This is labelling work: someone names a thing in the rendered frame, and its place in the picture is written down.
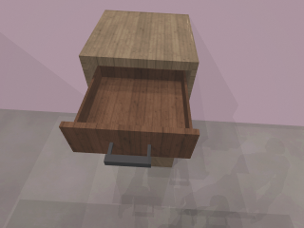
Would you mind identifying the cabinet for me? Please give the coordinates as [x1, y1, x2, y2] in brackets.
[79, 9, 200, 168]

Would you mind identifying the handle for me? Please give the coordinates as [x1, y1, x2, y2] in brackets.
[104, 142, 152, 168]

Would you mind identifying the drawer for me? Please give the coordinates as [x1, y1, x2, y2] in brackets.
[59, 66, 200, 159]

